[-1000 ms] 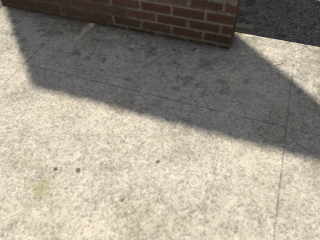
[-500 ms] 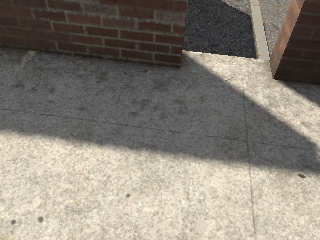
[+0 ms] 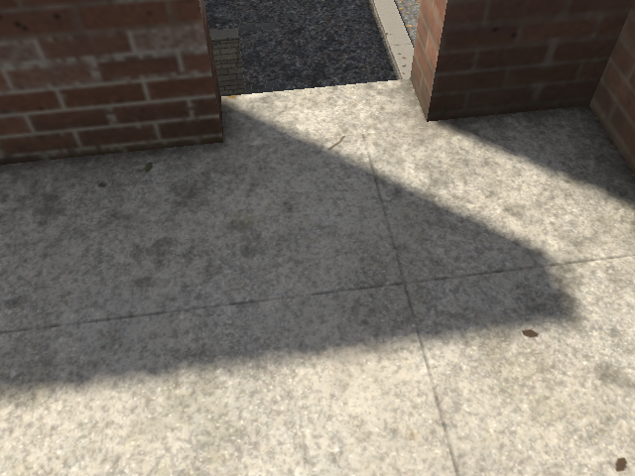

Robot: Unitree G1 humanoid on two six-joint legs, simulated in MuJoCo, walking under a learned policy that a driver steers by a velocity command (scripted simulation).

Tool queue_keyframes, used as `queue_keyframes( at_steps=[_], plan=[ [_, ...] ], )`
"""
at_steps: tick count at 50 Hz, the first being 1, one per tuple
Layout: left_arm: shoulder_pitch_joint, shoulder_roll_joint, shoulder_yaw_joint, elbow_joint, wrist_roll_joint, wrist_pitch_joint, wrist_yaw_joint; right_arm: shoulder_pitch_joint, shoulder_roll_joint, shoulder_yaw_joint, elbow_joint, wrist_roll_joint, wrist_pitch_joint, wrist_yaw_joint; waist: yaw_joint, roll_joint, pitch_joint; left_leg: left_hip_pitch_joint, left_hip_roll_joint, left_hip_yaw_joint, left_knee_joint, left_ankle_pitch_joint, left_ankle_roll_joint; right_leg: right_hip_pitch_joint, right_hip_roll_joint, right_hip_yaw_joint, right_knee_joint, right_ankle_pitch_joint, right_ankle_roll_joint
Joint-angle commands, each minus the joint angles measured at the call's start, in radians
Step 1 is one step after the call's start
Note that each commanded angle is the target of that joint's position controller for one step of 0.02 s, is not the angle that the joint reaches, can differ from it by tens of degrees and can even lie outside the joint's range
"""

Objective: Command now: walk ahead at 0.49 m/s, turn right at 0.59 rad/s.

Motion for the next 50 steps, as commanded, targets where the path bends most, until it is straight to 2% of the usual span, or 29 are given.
queue_keyframes(
  at_steps=[1, 4, 8, 11, 14, 16, 17, 18, 19, 20, 21, 22, 23, 24, 26, 29, 31, 35, 38, 40, 42, 43, 44, 45, 46, 47, 48, 49, 50],
  plan=[
    [-0.026, 0.104, 0.022, -0.079, -0.005, -0.026, 0.012, 0.095, -0.088, -0.032, -0.066, -0.027, 0.018, -0.004, -0.049, -0.019, -0.079, -0.121, 0.046, 0.005, -0.084, 0.074, -0.038, 0.09, -0.234, 0.299, -0.256, 0.228, -0.186],
    [0.034, 0.14, 0.029, -0.068, -0.001, -0.027, 0.033, -0.022, -0.077, -0.029, -0.127, -0.038, 0.032, -0.013, -0.02, -0.052, -0.053, -0.158, 0.025, 0.027, -0.251, 0.202, -0.079, 0.034, -0.206, 0.255, -0.261, 0.269, -0.179],
    [0.114, 0.149, 0.029, -0.056, -0.013, -0.015, 0.047, -0.203, -0.052, -0.014, -0.189, -0.024, 0.024, -0.007, 0.056, -0.092, -0.039, -0.149, -0.038, 0.021, -0.591, 0.384, -0.079, 0.078, -0.183, 0.272, -0.228, 0.115, -0.13],
    [0.149, 0.164, 0.03, -0.048, -0.018, -0.008, 0.053, -0.272, -0.071, -0.016, -0.22, -0.01, 0.009, 0.014, 0.083, -0.108, -0.046, -0.099, -0.073, 0.016, -0.709, 0.402, -0.07, 0.123, -0.215, 0.334, -0.177, 0.064, -0.118],
    [0.16, 0.152, 0.024, -0.037, -0.014, -0.002, 0.06, -0.245, -0.106, -0.027, -0.224, -0.01, -0.007, 0.033, 0.066, -0.132, -0.059, -0.047, -0.073, 0.004, -0.765, 0.343, -0.029, 0.211, -0.27, 0.399, -0.103, 0.068, -0.096],
    [0.14, 0.144, 0.021, -0.036, -0.007, 0.004, 0.058, -0.149, -0.12, -0.039, -0.205, -0.015, -0.013, 0.031, 0.011, -0.152, -0.075, 0.076, -0.089, 0.04, -0.814, 0.281, 0.017, 0.23, -0.258, 0.404, -0.024, 0.18, -0.07],
    [0.135, 0.112, 0.009, -0.041, 0.001, 0.003, 0.053, -0.043, -0.149, -0.053, -0.184, -0.026, -0.017, 0.025, -0.038, -0.129, -0.148, 0.241, -0.064, 0.025, -0.828, 0.284, 0.057, 0.209, -0.2, 0.362, 0.121, 0.262, -0.041],
    [0.148, 0.066, -0.012, -0.059, 0.02, 0.001, 0.051, 0.12, -0.203, -0.063, -0.169, -0.034, -0.016, 0.018, -0.093, -0.004, -0.299, 0.505, 0.102, -0.158, -0.814, 0.289, 0.123, 0.078, -0.13, 0.275, 0.417, 0.087, -0.004],
    [0.336, 0.009, -0.027, -0.05, -0.02, -0.013, 0.046, 0.215, -0.28, -0.089, -0.109, -0.036, -0.004, 0.031, -0.018, 0.38, -0.387, 0.808, 0.303, -0.647, -0.924, 0.086, 0.303, -0.297, 0.015, 0.181, 0.735, -0.402, 0.064],
    [0.307, 0.112, -0.013, -0.026, -0.037, -0.018, 0.049, 0.207, -0.169, -0.066, -0.12, -0.011, -0.003, 0.036, -0.049, 0.237, -0.309, 0.776, 0.308, -0.742, -0.987, -0.169, 0.28, -0.44, -0.052, 0.242, 0.858, -0.401, 0.063],
    [0.159, 0.164, 0.0, -0.047, -0.034, -0.019, 0.048, 0.151, -0.109, -0.05, -0.13, -0.006, 0.001, 0.033, -0.073, 0.108, -0.168, 0.648, 0.264, -0.575, -0.997, -0.151, 0.231, -0.47, -0.088, 0.227, 0.872, -0.303, 0.059],
    [0.085, 0.149, -0.004, -0.067, -0.015, -0.019, 0.05, 0.087, -0.102, -0.04, -0.141, -0.015, 0.009, 0.033, -0.049, 0.018, -0.105, 0.519, 0.217, -0.445, -1.012, -0.025, 0.208, -0.434, -0.13, 0.18, 0.835, -0.226, 0.062],
    [0.049, 0.134, -0.003, -0.079, 0.003, -0.022, 0.047, 0.056, -0.09, -0.035, -0.139, -0.017, 0.014, 0.034, -0.028, 0.009, -0.056, 0.431, 0.176, -0.364, -1.036, 0.094, 0.208, -0.415, -0.164, 0.159, 0.768, -0.175, 0.067],
    [0.058, 0.119, -0.002, -0.08, 0.006, -0.021, 0.043, 0.043, -0.079, -0.029, -0.137, -0.024, 0.012, 0.034, -0.003, 0.042, -0.056, 0.379, 0.141, -0.295, -1.057, 0.169, 0.195, -0.361, -0.196, 0.144, 0.716, -0.143, 0.07],
    [0.084, 0.083, -0.008, -0.068, 0.003, -0.015, 0.039, 0.059, -0.076, -0.028, -0.122, -0.017, 0.008, 0.037, 0.008, 0.083, -0.07, 0.347, 0.103, -0.207, -1.086, 0.287, 0.202, -0.316, -0.202, 0.101, 0.655, -0.122, 0.083],
    [0.008, 0.056, -0.019, -0.095, 0.011, -0.014, 0.041, 0.099, -0.119, -0.038, -0.097, -0.009, 0.01, 0.031, -0.006, 0.067, -0.051, 0.351, 0.112, -0.142, -1.119, 0.403, 0.223, -0.362, -0.217, 0.076, 0.511, -0.05, 0.106],
    [-0.055, 0.043, -0.025, -0.108, 0.01, -0.019, 0.038, 0.12, -0.129, -0.04, -0.085, -0.006, 0.02, 0.025, -0.025, 0.061, -0.046, 0.366, 0.101, -0.097, -1.129, 0.417, 0.209, -0.363, -0.217, 0.065, 0.387, 0.05, 0.112],
    [-0.176, 0.035, -0.029, -0.131, 0.002, -0.029, 0.023, 0.174, -0.145, -0.038, -0.055, 0.002, 0.034, 0.02, -0.069, 0.071, -0.02, 0.373, 0.084, -0.034, -1.123, 0.387, 0.181, -0.298, -0.186, 0.032, 0.182, 0.196, 0.111],
    [-0.255, 0.045, -0.028, -0.161, -0.008, -0.035, 0.008, 0.213, -0.153, -0.038, -0.03, 0.006, 0.047, 0.019, -0.087, 0.074, 0.007, 0.424, 0.12, -0.047, -1.102, 0.372, 0.178, -0.288, -0.169, 0.024, 0.111, 0.18, 0.096],
    [-0.276, 0.06, -0.024, -0.176, -0.009, -0.042, -0.003, 0.213, -0.167, -0.043, -0.02, 0.009, 0.057, 0.014, -0.075, 0.082, 0.015, 0.475, 0.151, -0.06, -1.074, 0.406, 0.166, -0.28, -0.162, 0.025, 0.072, 0.119, 0.072],
    [-0.22, 0.089, -0.011, -0.166, -0.006, -0.047, -0.006, 0.19, -0.187, -0.048, -0.018, 0.01, 0.068, 0.008, -0.027, 0.092, -0.019, 0.502, 0.155, -0.051, -0.997, 0.559, 0.145, -0.171, -0.135, 0.003, 0.029, 0.066, 0.042],
    [-0.12, 0.116, 0.005, -0.136, -0.001, -0.048, -0.001, 0.171, -0.187, -0.046, -0.021, 0.011, 0.073, 0.005, 0.031, 0.083, -0.081, 0.487, 0.119, -0.013, -0.88, 0.707, 0.125, -0.021, -0.106, -0.023, -0.008, 0.079, 0.019],
    [0.043, 0.169, 0.029, -0.09, 0.005, -0.046, 0.009, 0.165, -0.163, -0.035, -0.032, 0.003, 0.074, 0.002, 0.1, 0.058, -0.192, 0.387, 0.068, 0.03, -0.681, 0.71, 0.093, 0.227, -0.141, 0.01, 0.005, 0.109, -0.018],
    [0.228, 0.256, 0.049, -0.061, 0.015, -0.039, 0.022, 0.169, -0.098, -0.008, -0.066, -0.029, 0.068, -0.002, 0.151, -0.111, -0.346, 0.156, -0.012, 0.084, -0.337, 0.341, 0.053, 0.519, -0.37, 0.284, 0.026, 0.153, -0.091],
    [0.236, 0.289, 0.051, -0.047, 0.02, -0.036, 0.012, 0.296, -0.011, 0.015, -0.072, -0.003, 0.046, 0.006, 0.073, -0.353, -0.431, -0.198, -0.154, 0.017, -0.076, -0.258, 0.015, 0.742, -0.521, 0.715, -0.107, -0.061, -0.234],
    [0.202, 0.189, 0.028, -0.053, 0.003, -0.036, 0.011, 0.218, -0.126, -0.009, -0.062, 0.018, 0.033, 0.012, 0.105, -0.211, -0.318, -0.311, -0.089, -0.051, 0.013, -0.236, 0.022, 0.657, -0.486, 0.682, -0.154, -0.173, -0.194],
    [0.137, 0.153, 0.014, -0.061, -0.002, -0.035, 0.012, 0.127, -0.155, -0.019, -0.085, 0.027, 0.027, 0.017, 0.09, -0.151, -0.194, -0.335, -0.044, -0.024, -0.004, -0.131, 0.031, 0.523, -0.449, 0.527, -0.169, -0.118, -0.153],
    [0.069, 0.133, 0.006, -0.071, 0.004, -0.035, 0.009, 0.089, -0.14, -0.018, -0.088, 0.015, 0.028, 0.013, 0.057, -0.064, -0.139, -0.286, -0.003, -0.004, -0.051, -0.043, 0.022, 0.393, -0.402, 0.429, -0.194, -0.016, -0.13],
    [0.027, 0.113, 0.0, -0.076, 0.01, -0.035, 0.004, 0.074, -0.132, -0.022, -0.091, -0.001, 0.034, 0.011, 0.03, -0.058, -0.096, -0.251, 0.02, 0.001, -0.104, 0.01, 0.012, 0.3, -0.365, 0.362, -0.226, 0.058, -0.124]
  ],
)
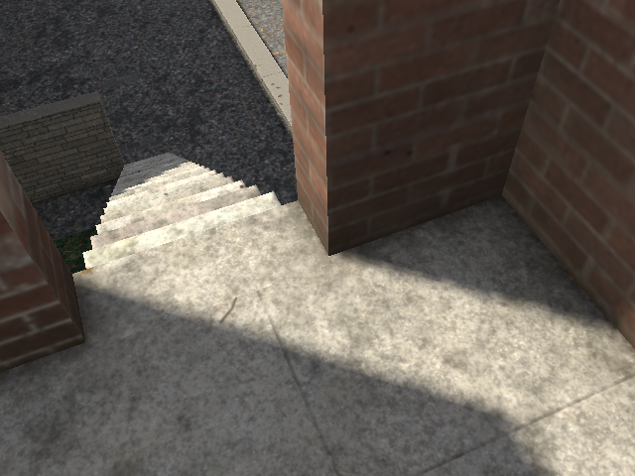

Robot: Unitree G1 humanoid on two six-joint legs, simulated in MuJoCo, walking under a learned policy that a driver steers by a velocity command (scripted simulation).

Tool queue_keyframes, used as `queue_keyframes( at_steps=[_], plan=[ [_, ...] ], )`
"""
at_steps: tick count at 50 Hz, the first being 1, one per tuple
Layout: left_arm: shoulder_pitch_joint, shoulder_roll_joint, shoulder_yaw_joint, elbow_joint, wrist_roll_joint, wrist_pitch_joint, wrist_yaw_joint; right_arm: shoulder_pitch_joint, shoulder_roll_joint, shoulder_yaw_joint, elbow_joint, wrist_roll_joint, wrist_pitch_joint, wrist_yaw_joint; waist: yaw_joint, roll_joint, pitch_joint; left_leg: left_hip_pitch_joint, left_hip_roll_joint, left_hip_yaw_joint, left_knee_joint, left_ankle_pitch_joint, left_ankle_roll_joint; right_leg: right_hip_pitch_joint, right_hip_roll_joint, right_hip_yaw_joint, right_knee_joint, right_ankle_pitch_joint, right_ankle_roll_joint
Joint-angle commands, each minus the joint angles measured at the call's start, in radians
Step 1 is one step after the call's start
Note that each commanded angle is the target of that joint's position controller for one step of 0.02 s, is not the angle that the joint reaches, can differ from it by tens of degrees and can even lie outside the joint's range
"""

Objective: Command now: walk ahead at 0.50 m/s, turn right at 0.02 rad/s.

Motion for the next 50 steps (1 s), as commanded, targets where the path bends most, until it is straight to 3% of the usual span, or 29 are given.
queue_keyframes(
  at_steps=[1, 4, 7, 11, 16, 19, 20, 21, 22, 23, 24, 25, 26, 27, 28, 29, 32, 34, 36, 38, 40, 43, 45, 46, 47, 48, 49, 50],
  plan=[
    [0.069, 0.097, 0.026, -0.026, 0.012, -0.008, -0.002, -0.024, -0.102, -0.031, -0.087, -0.012, -0.013, 0.0, 0.025, -0.095, -0.057, -0.298, 0.113, -0.044, 0.033, 0.13, -0.01, 0.274, -0.261, 0.34, -0.281, 0.111, -0.179],
    [0.081, 0.118, 0.034, 0.005, 0.006, -0.026, 0.0, -0.022, -0.068, -0.028, -0.091, -0.016, 0.011, -0.005, 0.001, -0.092, -0.033, -0.277, 0.119, -0.028, -0.027, 0.196, -0.037, 0.193, -0.242, 0.249, -0.339, 0.211, -0.2],
    [0.126, 0.137, 0.037, 0.038, 0.005, -0.021, 0.015, -0.126, -0.058, -0.026, -0.127, -0.023, 0.012, -0.008, 0.026, -0.071, 0.002, -0.351, 0.123, -0.025, -0.17, 0.332, -0.054, 0.216, -0.232, 0.193, -0.356, 0.27, -0.191],
    [0.19, 0.158, 0.036, 0.074, -0.004, -0.008, 0.026, -0.263, -0.029, -0.015, -0.164, -0.017, -0.001, 0.007, 0.081, -0.069, 0.028, -0.323, 0.091, 0.006, -0.412, 0.503, -0.042, 0.255, -0.207, 0.131, -0.359, 0.238, -0.152],
    [0.273, 0.176, 0.037, 0.128, -0.011, 0.015, 0.031, -0.398, -0.034, -0.011, -0.225, -0.004, -0.015, 0.037, 0.124, -0.074, 0.065, -0.35, 0.058, 0.02, -0.55, 0.453, -0.014, 0.396, -0.267, 0.149, -0.301, 0.228, -0.143],
    [0.262, 0.193, 0.043, 0.142, -0.013, 0.03, 0.038, -0.373, -0.056, -0.017, -0.234, -0.006, -0.022, 0.049, 0.088, -0.099, 0.041, -0.271, 0.03, 0.036, -0.598, 0.349, 0.026, 0.455, -0.291, 0.154, -0.226, 0.359, -0.116],
    [0.244, 0.203, 0.046, 0.141, -0.012, 0.033, 0.04, -0.316, -0.075, -0.027, -0.222, -0.009, -0.024, 0.047, 0.05, -0.112, 0.004, -0.171, 0.0, 0.061, -0.612, 0.326, 0.044, 0.453, -0.279, 0.14, -0.161, 0.509, -0.103],
    [0.225, 0.199, 0.043, 0.138, -0.01, 0.039, 0.042, -0.188, -0.107, -0.046, -0.185, -0.012, -0.023, 0.04, -0.02, -0.102, -0.075, 0.013, -0.033, 0.091, -0.639, 0.349, 0.071, 0.424, -0.235, 0.102, -0.015, 0.652, -0.081],
    [0.219, 0.17, 0.029, 0.121, 0.002, 0.037, 0.044, -0.014, -0.164, -0.068, -0.144, -0.018, -0.021, 0.029, -0.089, -0.063, -0.208, 0.306, 0.048, 0.013, -0.597, 0.411, 0.119, 0.274, -0.186, 0.065, 0.217, 0.555, -0.048],
    [0.332, 0.058, -0.006, 0.099, 0.007, 0.017, 0.037, 0.095, -0.267, -0.092, -0.13, -0.039, -0.015, 0.022, -0.07, 0.167, -0.37, 0.724, 0.313, -0.421, -0.622, 0.304, 0.272, -0.142, -0.031, 0.011, 0.625, 0.123, 0.028],
    [0.329, 0.076, -0.006, 0.117, 0.001, -0.007, 0.028, 0.128, -0.2, -0.075, -0.117, -0.026, -0.009, 0.024, -0.081, 0.23, -0.443, 0.783, 0.381, -0.701, -0.771, 0.211, 0.314, -0.299, 0.019, 0.145, 0.781, -0.4, 0.031],
    [0.243, 0.165, 0.019, 0.095, -0.028, -0.018, 0.02, 0.059, -0.151, -0.056, -0.123, -0.02, -0.008, 0.023, -0.077, 0.151, -0.28, 0.659, 0.349, -0.578, -0.795, 0.148, 0.261, -0.388, -0.044, 0.163, 0.847, -0.363, 0.019],
    [0.175, 0.163, 0.02, 0.082, -0.031, -0.017, 0.022, -0.015, -0.127, -0.048, -0.135, -0.019, -0.014, 0.022, -0.049, 0.08, -0.167, 0.506, 0.313, -0.441, -0.82, 0.195, 0.223, -0.374, -0.099, 0.134, 0.803, -0.267, 0.01],
    [0.135, 0.149, 0.021, 0.076, -0.017, -0.011, 0.028, -0.075, -0.103, -0.04, -0.135, -0.023, -0.018, 0.028, -0.019, 0.029, -0.086, 0.363, 0.266, -0.341, -0.859, 0.289, 0.207, -0.339, -0.13, 0.11, 0.733, -0.201, 0.018],
    [0.145, 0.142, 0.028, 0.082, -0.006, 0.003, 0.035, -0.112, -0.078, -0.033, -0.136, -0.028, -0.026, 0.032, 0.017, 0.042, -0.056, 0.27, 0.227, -0.266, -0.892, 0.357, 0.191, -0.274, -0.16, 0.114, 0.676, -0.154, 0.022],
    [0.169, 0.126, 0.029, 0.089, -0.008, 0.018, 0.038, -0.131, -0.066, -0.029, -0.134, -0.032, -0.031, 0.038, 0.042, 0.071, -0.051, 0.214, 0.201, -0.227, -0.923, 0.393, 0.186, -0.223, -0.167, 0.114, 0.649, -0.119, 0.03],
    [0.171, 0.092, 0.029, 0.093, -0.002, 0.039, 0.043, -0.12, -0.09, -0.036, -0.109, -0.032, -0.041, 0.034, 0.061, 0.063, -0.032, 0.168, 0.186, -0.139, -0.971, 0.489, 0.207, -0.228, -0.172, 0.1, 0.577, -0.036, 0.055],
    [0.094, 0.084, 0.029, 0.07, 0.007, 0.036, 0.038, -0.084, -0.114, -0.043, -0.088, -0.032, -0.038, 0.02, 0.046, 0.039, -0.004, 0.195, 0.193, -0.116, -0.998, 0.508, 0.208, -0.296, -0.185, 0.104, 0.478, 0.062, 0.069],
    [0.037, 0.068, 0.024, 0.058, -0.001, 0.029, 0.031, -0.069, -0.116, -0.044, -0.077, -0.022, -0.031, 0.013, 0.03, 0.032, 0.004, 0.217, 0.175, -0.069, -1.013, 0.473, 0.192, -0.303, -0.179, 0.097, 0.368, 0.157, 0.072],
    [-0.034, 0.068, 0.021, 0.034, 0.003, 0.022, 0.03, -0.065, -0.122, -0.045, -0.07, -0.021, -0.027, 0.007, 0.005, 0.033, 0.027, 0.204, 0.151, -0.039, -1.016, 0.458, 0.18, -0.266, -0.165, 0.083, 0.249, 0.225, 0.076],
    [-0.098, 0.063, 0.019, 0.01, 0.003, 0.01, 0.028, -0.039, -0.143, -0.053, -0.058, -0.008, -0.02, 0.005, -0.02, 0.022, 0.044, 0.21, 0.149, -0.037, -0.999, 0.44, 0.178, -0.233, -0.142, 0.07, 0.149, 0.244, 0.08],
    [-0.151, 0.075, 0.019, -0.014, -0.004, -0.007, 0.023, -0.007, -0.152, -0.062, -0.039, 0.002, -0.009, 0.002, -0.036, 0.042, 0.039, 0.28, 0.181, -0.086, -0.927, 0.429, 0.169, -0.204, -0.12, 0.083, 0.057, 0.185, 0.08],
    [-0.127, 0.108, 0.029, -0.014, -0.009, -0.014, 0.018, -0.029, -0.153, -0.067, -0.035, 0.006, 0.0, -0.006, -0.006, 0.06, 0.032, 0.318, 0.206, -0.134, -0.874, 0.44, 0.155, -0.163, -0.113, 0.097, 0.006, 0.124, 0.068],
    [-0.095, 0.132, 0.036, -0.01, -0.008, -0.018, 0.023, -0.042, -0.166, -0.072, -0.039, 0.0, -0.003, -0.008, 0.018, 0.037, 0.026, 0.297, 0.192, -0.143, -0.819, 0.453, 0.136, -0.091, -0.093, 0.081, -0.028, 0.104, 0.064],
    [-0.001, 0.148, 0.05, 0.017, -0.005, -0.021, 0.03, -0.053, -0.153, -0.068, -0.04, -0.002, -0.003, -0.009, 0.065, 0.04, -0.026, 0.279, 0.154, -0.131, -0.726, 0.53, 0.116, 0.044, -0.066, 0.051, -0.069, 0.085, 0.052],
    [0.131, 0.197, 0.064, 0.042, 0.007, -0.027, 0.041, -0.037, -0.123, -0.056, -0.049, -0.016, -0.004, -0.01, 0.115, 0.03, -0.136, 0.189, 0.093, -0.111, -0.563, 0.525, 0.081, 0.278, -0.106, 0.077, -0.035, 0.103, 0.027],
    [0.274, 0.29, 0.086, 0.055, 0.035, -0.026, 0.051, -0.004, -0.032, -0.028, -0.089, -0.023, -0.013, -0.009, 0.142, -0.161, -0.293, -0.126, -0.029, -0.023, -0.222, 0.26, 0.008, 0.649, -0.329, 0.337, -0.005, 0.12, -0.08],
    [0.331, 0.285, 0.089, 0.08, 0.028, -0.013, 0.05, 0.015, -0.013, -0.016, -0.102, -0.006, -0.023, -0.01, 0.143, -0.359, -0.366, -0.335, -0.083, -0.043, -0.002, -0.232, -0.02, 0.735, -0.445, 0.632, -0.125, -0.036, -0.173]
  ],
)
Over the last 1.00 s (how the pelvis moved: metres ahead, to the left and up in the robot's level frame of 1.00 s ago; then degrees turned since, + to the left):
0.52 -0.06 0.00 -14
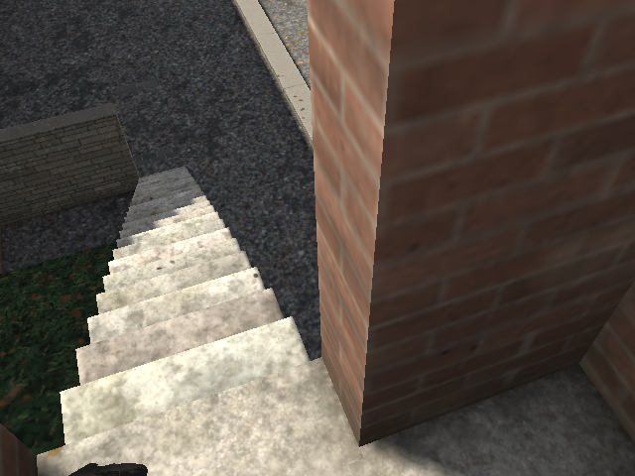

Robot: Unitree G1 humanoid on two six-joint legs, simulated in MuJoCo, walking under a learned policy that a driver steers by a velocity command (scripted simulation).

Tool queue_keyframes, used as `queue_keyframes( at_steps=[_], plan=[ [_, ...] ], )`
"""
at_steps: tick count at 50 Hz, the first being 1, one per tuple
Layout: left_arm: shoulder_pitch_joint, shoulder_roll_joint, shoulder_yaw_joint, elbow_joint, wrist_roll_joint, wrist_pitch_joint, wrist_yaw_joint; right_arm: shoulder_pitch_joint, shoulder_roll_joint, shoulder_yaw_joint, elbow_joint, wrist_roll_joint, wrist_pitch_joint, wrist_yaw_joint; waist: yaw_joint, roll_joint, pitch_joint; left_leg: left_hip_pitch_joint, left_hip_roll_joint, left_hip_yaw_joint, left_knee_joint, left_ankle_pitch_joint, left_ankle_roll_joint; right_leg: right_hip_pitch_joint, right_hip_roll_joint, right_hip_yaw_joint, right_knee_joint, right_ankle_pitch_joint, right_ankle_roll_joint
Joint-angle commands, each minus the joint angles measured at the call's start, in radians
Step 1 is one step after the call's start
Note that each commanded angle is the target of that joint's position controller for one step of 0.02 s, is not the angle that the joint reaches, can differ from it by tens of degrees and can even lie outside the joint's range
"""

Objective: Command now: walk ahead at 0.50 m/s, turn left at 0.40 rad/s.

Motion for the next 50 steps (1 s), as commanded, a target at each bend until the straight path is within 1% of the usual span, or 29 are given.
queue_keyframes(
  at_steps=[1, 3, 6, 8, 11, 14, 16, 18, 19, 21, 22, 23, 24, 25, 26, 27, 28, 29, 32, 33, 37, 39, 40, 41, 44, 45, 48, 49, 50],
  plan=[
    [0.366, 0.217, 0.064, 0.032, 0.012, 0.004, 0.02, -0.003, -0.107, -0.012, -0.097, 0.02, -0.028, -0.002, 0.171, -0.231, -0.288, -0.628, 0.018, -0.093, 0.595, -0.123, 0.002, 0.73, -0.359, 0.575, -0.198, -0.254, -0.218],
    [0.234, 0.152, 0.04, 0.011, 0.0, 0.007, 0.022, -0.089, -0.118, -0.017, -0.12, 0.01, -0.005, 0.0, 0.13, -0.102, -0.128, -0.626, 0.097, -0.039, 0.602, 0.045, -0.001, 0.49, -0.305, 0.375, -0.252, -0.237, -0.17],
    [0.157, 0.087, 0.017, 0.027, 0.018, 0.001, 0.021, -0.055, -0.05, -0.014, -0.126, 0.011, 0.036, -0.001, 0.071, -0.141, -0.065, -0.491, 0.13, -0.04, 0.575, 0.174, -0.018, 0.289, -0.245, 0.138, -0.316, 0.085, -0.162],
    [0.15, 0.121, 0.03, 0.036, 0.031, 0.001, 0.023, -0.094, -0.048, -0.019, -0.173, 0.006, 0.052, -0.012, 0.053, -0.111, -0.036, -0.498, 0.134, -0.028, 0.541, 0.22, -0.046, 0.253, -0.252, 0.048, -0.323, 0.221, -0.194],
    [0.168, 0.153, 0.042, 0.042, 0.042, 0.015, 0.034, -0.113, -0.034, -0.02, -0.192, 0.0, 0.064, -0.003, 0.058, -0.113, -0.003, -0.497, 0.146, -0.004, 0.404, 0.339, -0.058, 0.265, -0.246, -0.044, -0.35, 0.153, -0.196],
    [0.203, 0.18, 0.059, 0.061, 0.006, 0.007, 0.033, -0.211, -0.011, -0.017, -0.225, 0.003, 0.069, 0.008, 0.097, -0.105, 0.018, -0.481, 0.141, 0.037, 0.213, 0.438, -0.037, 0.305, -0.251, -0.091, -0.314, 0.127, -0.18],
    [0.24, 0.215, 0.074, 0.092, -0.019, 0.02, 0.027, -0.261, -0.016, -0.026, -0.288, 0.005, 0.093, 0.014, 0.095, -0.059, 0.027, -0.546, 0.14, 0.026, 0.177, 0.378, -0.001, 0.395, -0.335, -0.057, -0.281, 0.197, -0.176],
    [0.22, 0.241, 0.082, 0.073, -0.051, 0.036, 0.026, -0.253, -0.031, -0.03, -0.314, -0.002, 0.106, 0.03, 0.097, -0.112, 0.052, -0.596, 0.148, 0.04, 0.193, 0.266, 0.025, 0.475, -0.353, -0.074, -0.228, 0.235, -0.169],
    [0.204, 0.255, 0.087, 0.07, -0.053, 0.048, 0.033, -0.261, -0.044, -0.034, -0.326, 0.003, 0.103, 0.034, 0.094, -0.1, 0.044, -0.584, 0.153, 0.049, 0.165, 0.235, 0.034, 0.485, -0.347, -0.094, -0.201, 0.263, -0.153],
    [0.159, 0.263, 0.088, 0.052, -0.056, 0.063, 0.037, -0.191, -0.067, -0.05, -0.327, 0.006, 0.101, 0.034, 0.045, -0.093, -0.011, -0.403, 0.086, 0.139, 0.096, 0.212, 0.066, 0.446, -0.306, -0.162, -0.066, 0.496, -0.12],
    [0.135, 0.258, 0.085, 0.047, -0.063, 0.067, 0.035, -0.086, -0.096, -0.071, -0.302, 0.006, 0.099, 0.032, -0.018, -0.061, -0.073, -0.23, 0.021, 0.195, 0.002, 0.307, 0.094, 0.406, -0.253, -0.213, 0.1, 0.592, -0.094],
    [0.137, 0.224, 0.072, 0.05, -0.05, 0.068, 0.039, 0.021, -0.152, -0.095, -0.263, 0.008, 0.103, 0.021, -0.08, 0.001, -0.123, -0.03, -0.011, 0.12, -0.093, 0.457, 0.124, 0.285, -0.198, -0.193, 0.33, 0.562, -0.052],
    [0.201, 0.1, 0.044, 0.032, 0.0, 0.05, 0.018, 0.114, -0.258, -0.113, -0.239, 0.015, 0.114, 0.006, -0.022, 0.29, -0.128, 0.203, 0.155, -0.148, -0.097, 0.653, 0.23, -0.041, -0.059, -0.209, 0.714, -0.281, 0.01],
    [0.222, 0.103, 0.035, -0.046, -0.026, 0.014, 0.003, 0.159, -0.296, -0.093, -0.254, 0.008, 0.096, 0.022, -0.001, 0.401, -0.354, 0.417, 0.305, -0.632, -0.27, 0.346, 0.399, -0.294, 0.051, 0.026, 0.956, -0.529, 0.035],
    [0.132, 0.17, 0.056, -0.05, -0.058, -0.006, -0.006, 0.128, -0.207, -0.079, -0.271, 0.021, 0.082, 0.035, -0.044, 0.195, -0.3, 0.379, 0.331, -0.642, -0.337, 0.213, 0.369, -0.389, 0.006, 0.093, 0.988, -0.451, 0.022],
    [0.119, 0.168, 0.063, -0.049, -0.073, -0.012, -0.014, 0.101, -0.16, -0.065, -0.26, 0.025, 0.082, 0.035, -0.023, 0.159, -0.167, 0.271, 0.294, -0.529, -0.327, 0.139, 0.337, -0.427, -0.017, 0.067, 0.946, -0.381, 0.002],
    [0.1, 0.154, 0.062, -0.044, -0.054, -0.011, -0.005, 0.024, -0.128, -0.05, -0.281, 0.01, 0.08, 0.033, 0.014, 0.069, -0.095, 0.136, 0.252, -0.456, -0.307, 0.192, 0.295, -0.385, -0.048, 0.073, 0.886, -0.312, -0.001],
    [0.091, 0.15, 0.066, -0.058, -0.035, -0.002, 0.002, -0.034, -0.11, -0.041, -0.3, -0.003, 0.077, 0.026, 0.051, 0.049, -0.079, 0.042, 0.215, -0.407, -0.295, 0.288, 0.276, -0.32, -0.061, 0.083, 0.827, -0.252, 0.005],
    [0.151, 0.135, 0.067, -0.063, -0.03, 0.046, 0.019, -0.052, -0.098, -0.031, -0.296, -0.028, 0.094, -0.024, 0.106, 0.091, -0.051, -0.098, 0.163, -0.34, -0.317, 0.437, 0.275, -0.224, -0.064, 0.075, 0.74, -0.203, 0.049],
    [0.156, 0.148, 0.075, -0.059, -0.031, 0.054, 0.015, -0.019, -0.068, -0.021, -0.281, -0.029, 0.087, -0.043, 0.101, 0.062, -0.045, -0.123, 0.156, -0.322, -0.329, 0.459, 0.269, -0.199, -0.052, 0.073, 0.708, -0.171, 0.062],
    [0.032, 0.087, 0.053, -0.107, -0.015, 0.071, 0.007, 0.049, -0.092, -0.035, -0.233, -0.018, 0.09, -0.077, 0.063, 0.049, -0.008, -0.086, 0.14, -0.317, -0.322, 0.354, 0.227, -0.227, -0.047, 0.085, 0.475, 0.018, 0.059],
    [-0.009, 0.096, 0.06, -0.094, -0.015, 0.06, -0.003, 0.068, -0.093, -0.044, -0.201, -0.002, 0.069, -0.076, 0.031, 0.089, -0.006, -0.021, 0.116, -0.267, -0.314, 0.456, 0.179, -0.177, -0.045, 0.091, 0.308, 0.097, 0.029],
    [-0.066, 0.088, 0.055, -0.121, -0.023, 0.058, -0.007, 0.091, -0.053, -0.033, -0.174, 0.003, 0.065, -0.076, 0.015, 0.103, 0.013, -0.027, 0.123, -0.268, -0.329, 0.511, 0.161, -0.144, -0.032, 0.092, 0.245, 0.101, 0.017],
    [-0.031, 0.087, 0.057, -0.109, -0.017, 0.068, -0.014, 0.088, 0.001, -0.008, -0.162, -0.017, 0.07, -0.047, 0.034, 0.138, 0.009, 0.014, 0.131, -0.268, -0.297, 0.596, 0.137, -0.134, -0.042, 0.09, 0.221, 0.062, 0.0],
    [-0.02, 0.081, 0.056, -0.094, -0.026, 0.074, -0.022, 0.068, -0.008, -0.015, -0.156, -0.014, 0.082, -0.018, 0.032, 0.1, 0.006, -0.001, 0.127, -0.254, -0.257, 0.692, 0.145, -0.031, -0.017, 0.051, 0.261, -0.023, -0.014],
    [-0.042, 0.099, 0.062, -0.101, -0.026, 0.066, -0.026, 0.077, -0.054, -0.032, -0.175, -0.005, 0.075, -0.012, 0.018, 0.046, 0.024, -0.02, 0.145, -0.3, -0.278, 0.635, 0.186, -0.013, 0.014, 0.018, 0.274, -0.045, -0.022],
    [0.098, 0.088, 0.053, -0.053, -0.023, 0.041, 0.007, 0.079, -0.03, -0.021, -0.138, -0.003, 0.069, -0.016, 0.097, 0.098, 0.068, -0.015, 0.146, -0.339, -0.232, 0.746, 0.175, 0.139, 0.024, 0.037, 0.075, -0.059, -0.051],
    [0.184, 0.16, 0.083, 0.001, -0.009, 0.022, 0.009, 0.089, -0.041, -0.032, -0.133, 0.019, 0.049, -0.01, 0.098, 0.035, 0.036, -0.047, 0.072, -0.268, -0.11, 0.783, 0.127, 0.268, -0.01, 0.066, 0.035, 0.251, -0.073],
    [0.345, 0.187, 0.097, 0.044, -0.005, 0.023, 0.007, 0.145, -0.023, -0.03, -0.119, 0.016, 0.038, -0.006, 0.137, -0.033, -0.095, -0.209, 0.007, -0.211, 0.067, 0.668, 0.079, 0.548, -0.091, 0.169, 0.087, 0.358, -0.158]
  ],
)
Over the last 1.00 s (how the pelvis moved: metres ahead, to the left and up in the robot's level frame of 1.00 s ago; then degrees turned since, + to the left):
0.51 0.02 -0.01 5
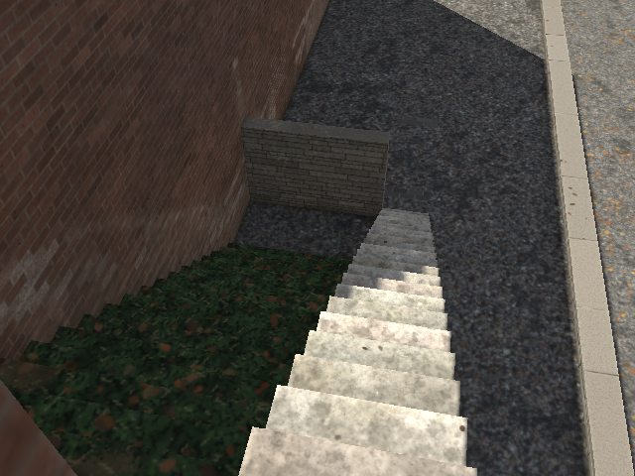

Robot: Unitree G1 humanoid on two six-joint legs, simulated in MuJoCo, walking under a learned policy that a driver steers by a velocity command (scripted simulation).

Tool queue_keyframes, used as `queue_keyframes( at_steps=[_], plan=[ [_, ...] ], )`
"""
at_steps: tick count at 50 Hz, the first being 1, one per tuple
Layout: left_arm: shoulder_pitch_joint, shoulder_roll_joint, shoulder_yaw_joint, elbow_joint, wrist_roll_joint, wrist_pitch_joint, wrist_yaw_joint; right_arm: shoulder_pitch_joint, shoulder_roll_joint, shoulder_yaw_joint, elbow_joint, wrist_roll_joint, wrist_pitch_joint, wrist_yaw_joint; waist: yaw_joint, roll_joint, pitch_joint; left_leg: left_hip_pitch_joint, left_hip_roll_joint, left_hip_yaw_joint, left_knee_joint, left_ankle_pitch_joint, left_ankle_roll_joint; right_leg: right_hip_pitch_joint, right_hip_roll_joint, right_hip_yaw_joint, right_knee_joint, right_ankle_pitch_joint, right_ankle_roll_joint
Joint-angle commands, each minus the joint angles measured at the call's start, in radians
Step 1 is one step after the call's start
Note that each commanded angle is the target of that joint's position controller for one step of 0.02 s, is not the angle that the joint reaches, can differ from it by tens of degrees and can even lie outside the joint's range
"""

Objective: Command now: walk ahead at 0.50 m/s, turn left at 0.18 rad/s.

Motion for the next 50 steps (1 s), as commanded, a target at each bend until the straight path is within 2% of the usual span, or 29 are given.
queue_keyframes(
  at_steps=[1, 2, 4, 5, 9, 14, 16, 18, 20, 21, 22, 23, 24, 25, 26, 27, 28, 30, 33, 34, 37, 38, 40, 44, 45, 46, 48, 49, 50],
  plan=[
    [0.393, 0.199, 0.073, 0.09, 0.011, -0.013, 0.005, 0.013, -0.086, -0.028, -0.07, 0.028, -0.074, 0.013, 0.164, -0.173, -0.2, -0.482, 0.03, -0.017, 0.484, 0.181, -0.041, 0.618, -0.258, 0.358, -0.085, 0.273, -0.278],
    [0.399, 0.166, 0.064, 0.107, -0.012, -0.003, -0.002, 0.015, -0.094, -0.032, -0.066, 0.04, -0.077, 0.023, 0.147, -0.25, -0.163, -0.618, 0.026, -0.008, 0.672, -0.232, -0.054, 0.575, -0.329, 0.559, -0.209, -0.034, -0.32],
    [0.281, 0.14, 0.057, 0.09, -0.017, -0.005, 0.004, -0.075, -0.112, -0.047, -0.058, 0.057, -0.062, 0.027, 0.121, -0.097, 0.021, -0.708, 0.115, -0.026, 0.812, -0.099, -0.032, 0.331, -0.341, 0.554, -0.291, -0.352, -0.294],
    [0.234, 0.127, 0.051, 0.086, -0.019, -0.01, 0.004, -0.078, -0.102, -0.045, -0.048, 0.042, -0.053, 0.026, 0.098, -0.042, 0.057, -0.706, 0.152, -0.019, 0.791, -0.024, -0.026, 0.244, -0.325, 0.509, -0.321, -0.375, -0.278],
    [0.105, 0.107, 0.04, 0.066, -0.008, -0.018, 0.0, -0.089, -0.069, -0.028, -0.019, 0.018, -0.037, 0.017, 0.05, -0.122, 0.057, -0.69, 0.277, -0.011, 0.534, 0.196, -0.059, 0.136, -0.251, 0.335, -0.356, -0.278, -0.216],
    [0.192, 0.128, 0.051, 0.107, 0.003, -0.007, 0.035, -0.107, -0.04, -0.013, 0.023, -0.019, -0.023, 0.019, 0.064, -0.182, 0.038, -0.573, 0.25, 0.118, 0.352, 0.368, -0.085, 0.028, -0.179, 0.105, -0.4, -0.213, -0.168],
    [0.176, 0.126, 0.042, 0.109, 0.032, -0.003, 0.019, 0.028, -0.04, -0.021, 0.125, -0.02, -0.02, 0.024, 0.025, -0.144, 0.035, -0.507, 0.238, 0.137, 0.577, 0.405, -0.082, -0.039, -0.225, 0.094, -0.376, -0.221, -0.198],
    [0.09, 0.082, 0.026, 0.097, 0.019, 0.005, 0.016, 0.067, -0.027, -0.028, 0.152, 0.004, 0.007, 0.012, -0.017, -0.179, 0.092, -0.467, 0.246, 0.132, 0.606, 0.351, -0.1, -0.059, -0.22, 0.048, -0.339, -0.113, -0.168],
    [-0.063, 0.085, 0.022, 0.066, -0.001, 0.001, 0.016, 0.338, -0.028, -0.034, 0.245, -0.002, 0.003, -0.016, -0.152, -0.173, 0.037, -0.11, 0.194, 0.258, 0.577, 0.351, -0.113, -0.178, -0.15, -0.073, -0.16, 0.172, -0.104],
    [-0.174, 0.081, 0.018, 0.056, -0.032, -0.001, 0.025, 0.523, -0.037, -0.043, 0.303, -0.036, -0.006, -0.021, -0.27, -0.072, -0.013, 0.069, 0.145, 0.26, 0.346, 0.36, -0.084, -0.166, -0.053, -0.106, 0.155, 0.42, -0.037],
    [-0.341, 0.081, 0.008, 0.048, -0.032, -0.01, 0.021, 0.699, -0.062, -0.051, 0.345, -0.054, -0.003, -0.012, -0.452, 0.096, 0.01, 0.087, 0.156, 0.247, 0.143, 0.456, -0.022, -0.193, 0.063, -0.086, 0.711, 0.26, 0.029],
    [-0.186, -0.098, -0.031, 0.024, -0.03, -0.022, 0.001, 0.495, -0.051, -0.013, 0.29, -0.048, -0.025, 0.009, -0.222, 0.477, 0.1, -0.07, 0.198, -0.071, 0.053, 0.734, 0.054, -0.31, 0.235, 0.16, 1.047, -0.468, 0.005],
    [0.173, -0.143, -0.035, 0.094, -0.037, -0.019, 0.009, 0.24, -0.043, 0.015, 0.179, -0.026, -0.044, 0.014, 0.046, 0.474, 0.083, -0.225, 0.274, -0.236, 0.002, 0.832, 0.062, -0.285, 0.216, 0.314, 1.08, -0.434, -0.02],
    [0.391, -0.096, -0.025, 0.136, -0.089, -0.008, 0.02, 0.114, -0.176, -0.019, 0.163, -0.033, -0.047, 0.036, 0.201, 0.412, 0.064, -0.334, 0.445, -0.463, -0.167, 0.717, 0.11, -0.195, 0.181, 0.297, 1.02, -0.351, -0.027],
    [0.267, 0.001, -0.017, 0.117, -0.097, 0.014, 0.036, 0.04, -0.249, -0.044, 0.134, -0.008, -0.051, 0.039, 0.167, 0.217, 0.132, -0.427, 0.488, -0.529, -0.205, 0.431, 0.142, -0.239, 0.092, 0.234, 0.959, -0.298, -0.032],
    [0.153, 0.035, -0.015, 0.072, -0.08, 0.025, 0.049, -0.025, -0.228, -0.035, 0.134, 0.007, -0.071, 0.036, 0.128, 0.168, 0.17, -0.49, 0.475, -0.446, -0.14, 0.251, 0.145, -0.287, 0.06, 0.207, 0.951, -0.224, -0.029],
    [0.143, 0.029, -0.011, 0.078, -0.061, 0.042, 0.05, -0.058, -0.161, -0.017, 0.121, -0.016, -0.082, 0.029, 0.113, 0.11, 0.145, -0.518, 0.414, -0.339, -0.057, 0.151, 0.124, -0.264, 0.044, 0.195, 0.898, -0.11, -0.026],
    [0.148, -0.029, -0.025, 0.086, -0.024, 0.065, 0.027, -0.085, -0.094, -0.005, 0.122, -0.029, -0.107, 0.003, 0.082, 0.158, 0.071, -0.465, 0.372, -0.17, 0.093, 0.301, 0.077, -0.275, 0.056, 0.183, 0.876, 0.079, -0.042],
    [0.097, -0.08, -0.038, 0.049, -0.027, 0.061, 0.029, 0.042, -0.084, -0.013, 0.182, -0.015, -0.12, -0.008, 0.026, 0.169, 0.04, -0.291, 0.399, -0.174, 0.106, 0.46, 0.096, -0.389, 0.051, 0.189, 0.809, 0.074, -0.054],
    [0.085, -0.064, -0.03, 0.038, -0.047, 0.061, 0.026, 0.072, -0.115, -0.027, 0.181, -0.014, -0.124, -0.002, 0.024, 0.151, 0.037, -0.283, 0.391, -0.142, 0.118, 0.218, 0.113, -0.404, 0.035, 0.167, 0.711, 0.14, -0.054],
    [-0.046, -0.057, -0.024, -0.009, -0.037, 0.059, 0.009, 0.07, -0.057, -0.031, 0.164, -0.005, -0.14, -0.021, -0.046, 0.118, 0.06, -0.203, 0.412, -0.213, 0.234, 0.031, 0.082, -0.585, -0.025, 0.235, 0.547, 0.238, -0.048],
    [-0.041, -0.017, -0.02, -0.024, -0.008, 0.056, 0.003, -0.027, -0.065, -0.028, 0.124, -0.021, -0.136, -0.035, -0.016, 0.068, 0.093, -0.375, 0.354, -0.102, 0.259, 0.003, 0.061, -0.474, -0.013, 0.162, 0.339, 0.406, -0.037],
    [-0.08, -0.065, -0.032, -0.062, 0.018, 0.048, -0.019, -0.126, -0.1, -0.026, 0.085, -0.013, -0.123, -0.064, -0.025, 0.057, 0.08, -0.584, 0.323, 0.031, 0.23, -0.115, 0.048, -0.203, 0.014, -0.001, 0.065, 0.707, 0.016],
    [0.182, -0.103, -0.034, 0.043, -0.011, 0.07, -0.031, -0.186, -0.144, -0.048, 0.075, 0.027, -0.097, -0.022, 0.031, 0.119, 0.056, -0.674, 0.383, -0.002, 0.356, -0.142, 0.07, 0.069, -0.01, -0.04, 0.071, 0.612, -0.022],
    [0.243, -0.085, -0.013, 0.085, -0.01, 0.077, -0.022, -0.203, -0.146, -0.047, 0.081, 0.034, -0.084, -0.02, 0.047, 0.125, 0.045, -0.621, 0.395, -0.036, 0.424, -0.012, 0.065, 0.108, -0.024, -0.05, 0.037, 0.516, -0.028],
    [0.238, -0.011, 0.015, 0.061, -0.038, 0.055, -0.006, -0.186, -0.075, -0.03, 0.103, 0.038, -0.081, -0.042, 0.04, 0.142, 0.079, -0.426, 0.343, 0.007, 0.52, -0.011, 0.022, 0.038, -0.067, -0.039, -0.309, 0.477, -0.026],
    [0.435, -0.002, 0.035, 0.148, -0.001, 0.042, 0.001, -0.176, -0.046, -0.03, 0.164, 0.027, -0.072, -0.065, 0.105, 0.127, 0.02, -0.48, 0.283, 0.03, 0.818, 0.146, 0.009, 0.327, -0.103, -0.07, -0.405, 0.606, -0.061],
    [0.631, 0.042, 0.031, 0.214, 0.053, 0.048, -0.008, -0.281, 0.031, -0.01, 0.164, 0.038, -0.094, -0.04, 0.213, -0.149, -0.07, -0.739, 0.133, 0.061, 1.418, -0.279, -0.017, 0.555, -0.161, 0.024, -0.176, 0.893, -0.109],
    [0.568, 0.045, -0.007, 0.177, 0.066, 0.042, -0.036, -0.231, 0.042, -0.005, 0.099, 0.053, -0.11, -0.008, 0.144, -0.31, -0.058, -0.978, 0.039, 0.011, 1.727, -0.454, -0.041, 0.593, -0.216, 0.071, 0.074, 0.944, -0.09]
  ],
)
Over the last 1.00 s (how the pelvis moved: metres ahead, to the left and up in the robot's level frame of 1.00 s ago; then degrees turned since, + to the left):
0.41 0.15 -0.01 31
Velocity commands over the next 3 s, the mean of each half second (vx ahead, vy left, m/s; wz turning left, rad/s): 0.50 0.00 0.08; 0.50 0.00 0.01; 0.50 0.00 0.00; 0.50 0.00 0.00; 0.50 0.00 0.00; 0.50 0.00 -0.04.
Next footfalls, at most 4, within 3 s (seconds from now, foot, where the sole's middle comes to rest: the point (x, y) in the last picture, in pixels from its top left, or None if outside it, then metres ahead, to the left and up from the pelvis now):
0.44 left None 0.23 0.20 -0.76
0.96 right None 0.39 -0.09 -0.95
1.68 left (281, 471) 0.69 0.11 -1.15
2.26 right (377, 434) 0.87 -0.18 -1.34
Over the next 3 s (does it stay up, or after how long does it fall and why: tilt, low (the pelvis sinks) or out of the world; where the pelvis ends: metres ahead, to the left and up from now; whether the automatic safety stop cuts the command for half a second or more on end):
stays up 1.00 -0.07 -0.67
